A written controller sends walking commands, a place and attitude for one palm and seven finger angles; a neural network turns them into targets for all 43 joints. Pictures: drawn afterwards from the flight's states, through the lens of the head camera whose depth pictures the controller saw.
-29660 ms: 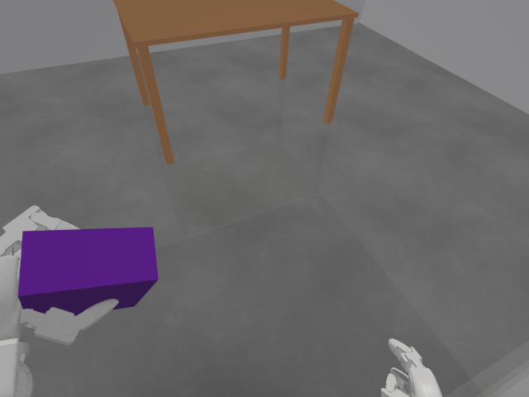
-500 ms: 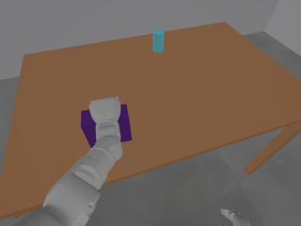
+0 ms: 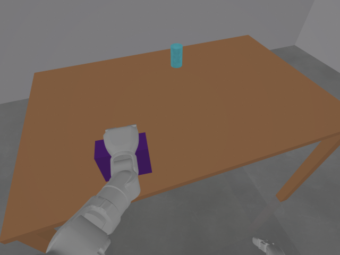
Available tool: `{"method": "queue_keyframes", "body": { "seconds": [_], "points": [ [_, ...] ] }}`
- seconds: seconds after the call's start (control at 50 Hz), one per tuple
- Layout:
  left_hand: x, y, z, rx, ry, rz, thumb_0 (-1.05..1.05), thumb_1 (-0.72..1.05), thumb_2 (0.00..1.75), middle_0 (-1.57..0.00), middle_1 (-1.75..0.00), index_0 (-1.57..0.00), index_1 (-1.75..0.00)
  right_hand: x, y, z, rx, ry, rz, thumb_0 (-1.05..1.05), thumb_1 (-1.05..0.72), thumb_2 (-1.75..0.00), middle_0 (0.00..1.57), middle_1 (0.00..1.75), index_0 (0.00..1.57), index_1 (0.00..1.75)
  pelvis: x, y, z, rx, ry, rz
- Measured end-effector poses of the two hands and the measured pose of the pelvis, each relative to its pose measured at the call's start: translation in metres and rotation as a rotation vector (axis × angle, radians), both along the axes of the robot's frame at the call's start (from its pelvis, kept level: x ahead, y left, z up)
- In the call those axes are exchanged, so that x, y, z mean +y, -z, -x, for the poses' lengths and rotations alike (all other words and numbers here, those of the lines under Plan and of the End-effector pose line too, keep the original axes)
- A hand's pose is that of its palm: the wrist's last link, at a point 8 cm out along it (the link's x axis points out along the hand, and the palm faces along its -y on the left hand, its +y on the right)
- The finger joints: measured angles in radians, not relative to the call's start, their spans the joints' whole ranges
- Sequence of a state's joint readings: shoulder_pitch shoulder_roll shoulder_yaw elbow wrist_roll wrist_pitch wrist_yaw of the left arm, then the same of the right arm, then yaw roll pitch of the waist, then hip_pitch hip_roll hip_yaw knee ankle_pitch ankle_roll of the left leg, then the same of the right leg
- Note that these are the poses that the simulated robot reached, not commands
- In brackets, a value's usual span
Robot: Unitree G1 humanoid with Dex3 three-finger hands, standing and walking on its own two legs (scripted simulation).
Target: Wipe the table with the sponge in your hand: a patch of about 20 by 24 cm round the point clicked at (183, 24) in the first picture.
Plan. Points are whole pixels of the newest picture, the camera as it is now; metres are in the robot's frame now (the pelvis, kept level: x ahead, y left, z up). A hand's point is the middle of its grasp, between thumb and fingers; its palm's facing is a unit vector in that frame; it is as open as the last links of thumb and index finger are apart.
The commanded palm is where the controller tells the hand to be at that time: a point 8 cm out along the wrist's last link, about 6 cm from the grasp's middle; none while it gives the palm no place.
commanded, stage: wipe back along the third lane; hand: left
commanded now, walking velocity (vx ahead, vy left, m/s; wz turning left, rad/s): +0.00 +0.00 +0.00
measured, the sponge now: (126, 161) +0.37 +0.16 -0.03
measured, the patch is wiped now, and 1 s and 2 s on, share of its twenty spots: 1.00 1.00 1.00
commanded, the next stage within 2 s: slide back across to the middle lane in 1.10 s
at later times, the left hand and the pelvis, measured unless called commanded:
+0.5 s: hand (126, 158) +0.36 +0.15 +0.01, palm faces -0.04 -0.01 -1.00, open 10.0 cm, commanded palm +0.31 +0.13 +0.04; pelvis +0.00 -0.01 +0.00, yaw +0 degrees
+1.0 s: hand (126, 159) +0.35 +0.15 +0.01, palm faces -0.03 -0.01 -1.00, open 10.0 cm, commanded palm +0.31 +0.13 +0.04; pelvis -0.01 +0.00 +0.00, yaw +0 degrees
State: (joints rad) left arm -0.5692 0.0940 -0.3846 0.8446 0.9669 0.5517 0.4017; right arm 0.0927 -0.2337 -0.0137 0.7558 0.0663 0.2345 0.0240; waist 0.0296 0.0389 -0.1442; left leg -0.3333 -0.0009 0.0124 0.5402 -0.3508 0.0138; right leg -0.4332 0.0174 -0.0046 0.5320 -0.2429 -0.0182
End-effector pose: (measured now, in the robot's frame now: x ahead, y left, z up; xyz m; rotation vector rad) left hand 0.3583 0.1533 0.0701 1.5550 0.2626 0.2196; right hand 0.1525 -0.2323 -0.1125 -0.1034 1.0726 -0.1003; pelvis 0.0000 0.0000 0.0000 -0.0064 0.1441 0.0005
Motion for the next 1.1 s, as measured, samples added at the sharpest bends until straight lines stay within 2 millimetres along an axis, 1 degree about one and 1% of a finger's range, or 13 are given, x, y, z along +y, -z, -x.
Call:
{"method": "queue_keyframes", "body": {
  "seconds": [0.24,0.32,0.4,0.5,0.82,1.1],
  "points": [
    [-0.006,0.001,0.017,0.007,0.003,0.005,0.00,-0.45,1.03,-0.70,-1.34,-0.71,-1.36,0.004,-0.015,-0.033,-0.101,-0.044,-0.012,0.01,-0.90,-0.89,0.20,0.30,0.19,0.30,-0.005,-0.001,0.002,-0.022,-0.003,-0.005],
    [-0.006,0.001,0.019,0.007,0.005,0.008,0.00,-0.45,1.03,-0.70,-1.34,-0.71,-1.36,0.006,-0.017,-0.040,-0.115,-0.056,-0.015,0.01,-0.90,-0.89,0.20,0.30,0.19,0.30,-0.007,-0.001,0.001,-0.025,-0.004,-0.006],
    [-0.006,0.002,0.019,0.009,0.004,0.008,0.00,-0.45,1.03,-0.70,-1.34,-0.71,-1.36,0.006,-0.017,-0.044,-0.118,-0.061,-0.017,0.01,-0.90,-0.89,0.20,0.30,0.20,0.30,-0.007,0.000,0.000,-0.023,-0.004,-0.006],
    [-0.006,0.002,0.019,0.008,0.003,0.008,0.00,-0.45,1.03,-0.70,-1.34,-0.71,-1.36,0.006,-0.015,-0.042,-0.106,-0.061,-0.019,0.01,-0.90,-0.89,0.20,0.30,0.20,0.30,-0.007,0.000,-0.001,-0.020,-0.002,-0.005],
    [-0.006,0.002,0.024,-0.006,0.015,0.012,0.00,-0.45,1.03,-0.69,-1.34,-0.71,-1.36,0.003,-0.011,-0.026,-0.082,-0.036,-0.017,0.01,-0.90,-0.89,0.20,0.30,0.19,0.30,-0.004,0.001,0.002,-0.023,0.005,-0.005],
    [-0.008,0.003,0.024,0.002,0.014,0.006,0.01,-0.45,1.03,-0.69,-1.34,-0.71,-1.36,0.008,-0.011,-0.025,-0.091,-0.044,-0.025,0.01,-0.90,-0.89,0.20,0.30,0.19,0.30,-0.003,0.001,0.006,-0.022,0.004,-0.007]
  ]
}}
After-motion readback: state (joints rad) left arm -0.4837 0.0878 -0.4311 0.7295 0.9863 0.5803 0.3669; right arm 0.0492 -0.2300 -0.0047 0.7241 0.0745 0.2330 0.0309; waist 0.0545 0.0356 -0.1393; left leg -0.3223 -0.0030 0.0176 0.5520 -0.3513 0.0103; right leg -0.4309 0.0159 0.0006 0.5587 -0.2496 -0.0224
